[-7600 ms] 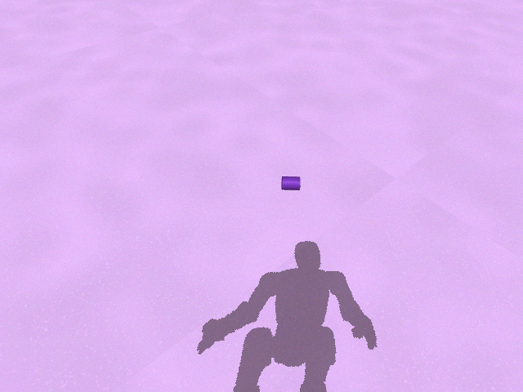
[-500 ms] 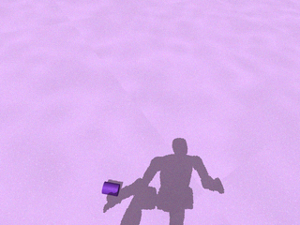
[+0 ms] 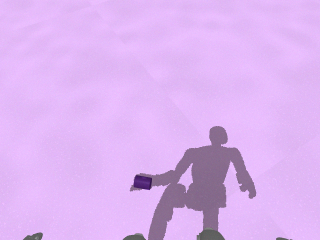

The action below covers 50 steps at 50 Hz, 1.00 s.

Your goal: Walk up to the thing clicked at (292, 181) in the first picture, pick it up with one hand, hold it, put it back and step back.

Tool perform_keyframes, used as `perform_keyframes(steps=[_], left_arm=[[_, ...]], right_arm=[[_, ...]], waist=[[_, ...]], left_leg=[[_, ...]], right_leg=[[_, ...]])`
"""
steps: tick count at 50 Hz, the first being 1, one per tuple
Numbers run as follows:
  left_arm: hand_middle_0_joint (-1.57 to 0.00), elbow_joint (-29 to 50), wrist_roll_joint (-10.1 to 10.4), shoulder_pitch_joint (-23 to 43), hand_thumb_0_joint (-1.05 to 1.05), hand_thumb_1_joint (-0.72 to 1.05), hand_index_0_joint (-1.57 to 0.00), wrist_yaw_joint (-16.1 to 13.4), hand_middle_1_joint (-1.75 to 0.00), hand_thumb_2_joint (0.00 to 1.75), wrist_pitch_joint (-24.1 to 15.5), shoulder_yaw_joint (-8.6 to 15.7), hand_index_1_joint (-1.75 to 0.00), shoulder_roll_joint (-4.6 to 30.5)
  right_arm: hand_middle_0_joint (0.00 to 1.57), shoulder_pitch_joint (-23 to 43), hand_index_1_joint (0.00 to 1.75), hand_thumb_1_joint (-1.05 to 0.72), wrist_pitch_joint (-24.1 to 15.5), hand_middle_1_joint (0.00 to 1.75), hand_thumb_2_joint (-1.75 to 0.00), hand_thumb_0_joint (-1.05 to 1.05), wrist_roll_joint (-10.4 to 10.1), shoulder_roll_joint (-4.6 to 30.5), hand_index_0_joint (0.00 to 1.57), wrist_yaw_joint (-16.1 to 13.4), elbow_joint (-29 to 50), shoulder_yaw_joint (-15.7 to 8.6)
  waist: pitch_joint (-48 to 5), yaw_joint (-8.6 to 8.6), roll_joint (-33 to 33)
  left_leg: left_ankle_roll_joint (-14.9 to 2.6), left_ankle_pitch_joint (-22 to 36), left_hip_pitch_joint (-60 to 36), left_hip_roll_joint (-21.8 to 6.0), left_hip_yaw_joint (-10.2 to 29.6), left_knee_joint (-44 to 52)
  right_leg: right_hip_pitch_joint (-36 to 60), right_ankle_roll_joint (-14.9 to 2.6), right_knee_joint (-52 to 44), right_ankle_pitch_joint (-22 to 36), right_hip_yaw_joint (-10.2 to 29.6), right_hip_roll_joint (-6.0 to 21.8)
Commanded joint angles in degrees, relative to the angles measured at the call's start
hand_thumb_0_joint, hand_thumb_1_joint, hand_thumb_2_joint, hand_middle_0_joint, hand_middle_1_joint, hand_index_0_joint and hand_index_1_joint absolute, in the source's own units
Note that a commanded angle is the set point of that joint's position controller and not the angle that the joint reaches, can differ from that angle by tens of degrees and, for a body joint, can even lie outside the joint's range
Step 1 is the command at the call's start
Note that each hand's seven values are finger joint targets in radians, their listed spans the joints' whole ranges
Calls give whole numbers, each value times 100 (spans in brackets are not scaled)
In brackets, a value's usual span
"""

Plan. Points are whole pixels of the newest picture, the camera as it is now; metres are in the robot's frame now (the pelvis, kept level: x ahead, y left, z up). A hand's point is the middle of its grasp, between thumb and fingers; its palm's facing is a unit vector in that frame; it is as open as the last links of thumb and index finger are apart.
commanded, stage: walk up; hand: left
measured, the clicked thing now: (142, 182) +0.49 +0.15 -0.70
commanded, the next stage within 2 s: stand in 0.02 s
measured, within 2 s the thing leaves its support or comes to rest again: neither
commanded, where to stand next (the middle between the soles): +0.10 +0.00 m, yaw -6 degrees
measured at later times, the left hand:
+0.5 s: hand out of the picture +0.04 +0.25 -0.11, palm faces -0.03 -0.93 -0.36, open 7.4 cm
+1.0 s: hand out of the picture +0.08 +0.25 -0.12, palm faces -0.04 -0.94 -0.33, open 7.4 cm
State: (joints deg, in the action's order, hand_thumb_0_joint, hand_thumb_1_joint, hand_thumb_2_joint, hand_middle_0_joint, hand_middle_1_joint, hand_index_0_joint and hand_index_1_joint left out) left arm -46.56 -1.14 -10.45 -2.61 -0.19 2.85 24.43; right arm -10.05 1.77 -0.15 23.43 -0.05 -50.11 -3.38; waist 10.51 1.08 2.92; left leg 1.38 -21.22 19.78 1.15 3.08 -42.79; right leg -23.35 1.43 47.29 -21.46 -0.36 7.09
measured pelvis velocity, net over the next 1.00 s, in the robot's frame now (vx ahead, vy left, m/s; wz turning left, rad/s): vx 0.00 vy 0.00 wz -0.01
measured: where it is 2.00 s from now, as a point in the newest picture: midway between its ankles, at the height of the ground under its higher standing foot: outside the picture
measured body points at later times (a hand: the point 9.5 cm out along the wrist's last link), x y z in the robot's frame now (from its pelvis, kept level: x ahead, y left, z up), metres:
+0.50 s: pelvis -0.03 -0.01 +0.03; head -0.03 -0.02 +0.48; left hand +0.04 +0.29 -0.09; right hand +0.05 -0.32 -0.10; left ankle +0.02 +0.14 -0.70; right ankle +0.02 -0.13 -0.70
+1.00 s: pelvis +0.00 +0.00 +0.04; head +0.02 +0.00 +0.49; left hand +0.08 +0.30 -0.09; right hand +0.06 -0.31 -0.09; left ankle +0.03 +0.14 -0.70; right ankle +0.02 -0.13 -0.70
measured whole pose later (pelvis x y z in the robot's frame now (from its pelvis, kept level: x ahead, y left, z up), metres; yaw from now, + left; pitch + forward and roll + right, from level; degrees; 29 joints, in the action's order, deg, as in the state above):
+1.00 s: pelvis +0.00 +0.00 +0.04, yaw -1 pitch -1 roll +0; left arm -64.3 0.0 -6.1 0.8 -0.7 0.1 20.3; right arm -7.7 -0.8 0.9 20.3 0.8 -65.4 -0.6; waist 3.4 -0.3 -0.4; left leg 2.1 -10.2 10.6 -1.1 3.2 -22.0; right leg -11.1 0.7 22.6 -10.2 0.9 0.5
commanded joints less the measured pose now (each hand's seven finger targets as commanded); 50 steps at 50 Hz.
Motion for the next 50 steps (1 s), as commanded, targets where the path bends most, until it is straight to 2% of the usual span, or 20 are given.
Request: perform_keyframes(steps=[1, 2, 3, 4, 5, 7, 9, 11, 12, 13, 14, 16, 18, 20, 25, 28, 31, 37, 43, 50], left_arm=[[-20, 256, 107, -705, 0, 90, -20, 32, -30, 90, 56, 67, -30, 160], [-20, 392, 103, 22, 0, 90, -20, -79, -30, 90, 4, 231, -30, 914], [-20, 291, 104, 392, 0, 90, -20, -102, -30, 90, -44, 252, -30, 1144], [-20, 53, 105, 270, 0, 90, -20, -38, -30, 90, -65, 297, -30, 1128], [-20, -103, 148, 142, 0, 90, -20, 21, -30, 90, -75, 301, -30, 1047], [-20, -276, 132, -171, 0, 90, -20, 75, -30, 90, -85, 265, -30, 986], [-20, -437, 124, -157, 0, 90, -20, 111, -30, 90, -150, 221, -30, 890], [-20, -674, 102, -337, 0, 90, -20, 124, -30, 90, -220, 159, -30, 742], [-20, -672, 34, -278, 0, 90, -20, 119, -30, 90, -272, 177, -30, 927], [-20, -621, -16, -8, 0, 90, -20, 102, -30, 90, -302, 199, -30, 1236], [-20, -645, 6, 424, 0, 90, -20, 121, -30, 90, -282, 192, -30, 1415], [-20, -737, -7, 738, 0, 90, -20, 208, -30, 90, -217, 66, -30, 1060], [-20, -805, 77, 598, 0, 90, -20, 252, -30, 90, -206, 1, -30, 881], [-20, -963, 70, 534, 0, 90, -20, 280, -30, 90, -221, -1, -30, 926], [-20, -1145, 82, 545, 0, 90, -20, 273, -30, 90, -265, -18, -30, 810], [-20, -1165, 83, 678, 0, 90, -20, 278, -30, 90, -245, 8, -30, 990], [-20, -1243, 76, 612, 0, 90, -20, 281, -30, 90, -210, 12, -30, 954], [-20, -1336, 106, 589, 0, 90, -20, 295, -30, 90, -197, 23, -30, 929], [-20, -1407, 99, 560, 0, 90, -20, 299, -30, 90, -180, -7, -30, 887], [-20, -1453, 113, 712, 0, 90, -20, 275, -30, 90, -222, -47, -30, 843]], right_arm=[[20, -355, 30, -90, -478, 30, -90, 0, 233, 1625, 20, -141, 393, -334], [20, -260, 30, -90, -529, 30, -90, 0, 219, 2039, 20, -173, 242, -442], [20, -55, 30, -90, -512, 30, -90, 0, 227, 1852, 20, -188, 118, -464], [20, 176, 30, -90, -486, 30, -90, 0, 140, 1466, 20, -156, 121, -386], [20, 379, 30, -90, -462, 30, -90, 0, 153, 1174, 20, -150, 177, -275], [20, 320, 30, -90, -484, 30, -90, 0, 111, 1242, 20, -131, 115, -298], [20, 492, 30, -90, -420, 30, -90, 0, 113, 1225, 20, -87, 20, -300], [20, 498, 30, -90, -340, 30, -90, 0, 53, 975, 20, -48, -50, -225], [20, 325, 30, -90, -332, 30, -90, 0, -3, 699, 20, -43, -83, -146], [20, 226, 30, -90, -331, 30, -90, 0, -57, 577, 20, -52, -119, -120], [20, 274, 30, -90, -304, 30, -90, 0, -55, 667, 20, -62, -214, -107], [20, 244, 30, -90, -321, 30, -90, 0, 5, 866, 20, 7, -465, -141], [20, 512, 30, -90, -314, 30, -90, 0, 53, 1053, 20, 72, -559, -166], [20, 472, 30, -90, -308, 30, -90, 0, 50, 939, 20, 74, -622, -124], [20, 431, 30, -90, -387, 30, -90, 0, 66, 877, 20, 61, -841, -45], [20, 337, 30, -90, -365, 30, -90, 0, 61, 875, 20, 81, -917, -31], [20, 425, 30, -90, -347, 30, -90, 0, 71, 950, 20, 81, -1012, -34], [20, 414, 30, -90, -403, 30, -90, 0, 107, 903, 20, 53, -1086, 24], [20, 545, 30, -90, -399, 30, -90, 0, 87, 923, 20, 30, -1125, 46], [20, 524, 30, -90, -408, 30, -90, 0, 54, 890, 20, 7, -1213, 109]], waist=[[-1303, 35, 802], [-1198, -231, 492], [-843, -201, 345], [-487, -75, 350], [-558, 2, 569], [-970, 15, 1024], [-933, 66, 1061], [-1017, 152, 809], [-1164, 106, 337], [-1240, -95, -266], [-1115, -351, -245], [-727, -376, -202], [-609, -129, -173], [-498, -178, -494], [-923, -169, -518], [-910, -195, -686], [-657, -104, -629], [-939, -52, -335], [-910, -14, -210], [-1355, -104, -208]], left_leg=[[-621, 1886, -1307, -2168, 3236, 2284], [-1572, 2123, -674, -2379, 3413, 2091], [-1687, 1294, -184, -2186, 3195, 2080], [-1422, 666, 67, -1628, 2331, 2186], [-1158, 675, -310, -1317, 1804, 2170], [-1108, 1069, -634, -1400, 1649, 1978], [-1002, 1195, -314, -1193, 1294, 1961], [-686, 1437, -145, -929, 847, 1524], [-419, 1525, -32, -731, 706, 1190], [-186, 1281, -158, -382, 417, 925], [-246, 497, -781, -284, 266, 1270], [-376, -398, -1184, -621, 714, 1964], [-416, -959, -544, -697, 832, 2234], [-376, -686, -600, -607, 680, 2244], [-323, 479, -1028, -606, 491, 2246], [-268, 56, -914, -620, 530, 2378], [-267, -167, -585, -590, 509, 2433], [-246, 178, -523, -751, 618, 2687], [-225, 248, -464, -739, 594, 2717], [-231, 1723, -955, -811, 463, 2479]], right_leg=[[-1040, -285, 1258, -1615, 718, -800], [-720, -247, 1212, -1513, 1128, -608], [-694, -234, 1140, -1270, 1054, -444], [-395, -272, 1068, -1036, 935, -396], [-408, -283, 873, -929, 801, -530], [-31, -255, 290, -758, 449, -454], [706, -193, -762, -677, 213, -495], [1584, -201, -2139, 710, 147, -556], [2005, -329, -2282, 1556, 749, -215], [1764, -569, -2470, 1952, 1609, 334], [727, -767, -2533, 996, 1736, 464], [42, -540, -2776, -971, 1204, 27], [601, -370, -2872, -881, 955, -168], [475, -396, -3098, -1001, 1142, -73], [894, -357, -3170, -120, 1055, 12], [769, -331, -3336, -762, 1082, 2], [794, -288, -3352, -822, 1051, -15], [1248, -303, -2988, 155, 854, -88], [1311, -302, -2933, 379, 813, -86], [1739, -259, -2815, 1774, 675, -27]])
